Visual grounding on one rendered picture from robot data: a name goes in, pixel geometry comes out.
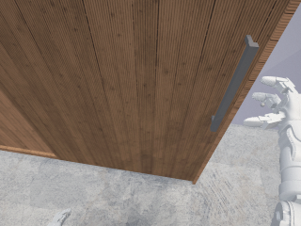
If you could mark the robot right forearm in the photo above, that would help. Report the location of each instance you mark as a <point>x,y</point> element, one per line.
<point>289,143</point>

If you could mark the wardrobe door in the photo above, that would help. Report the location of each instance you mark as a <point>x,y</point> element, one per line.
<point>15,130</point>
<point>129,84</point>

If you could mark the robot left hand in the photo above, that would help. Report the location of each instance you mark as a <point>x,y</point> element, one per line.
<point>60,217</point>

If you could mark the handle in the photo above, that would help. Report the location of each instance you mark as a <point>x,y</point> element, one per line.
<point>235,82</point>

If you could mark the robot right hand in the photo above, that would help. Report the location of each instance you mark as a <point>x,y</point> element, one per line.
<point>289,106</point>

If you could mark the robot right upper arm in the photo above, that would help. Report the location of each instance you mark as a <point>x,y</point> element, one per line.
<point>287,213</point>

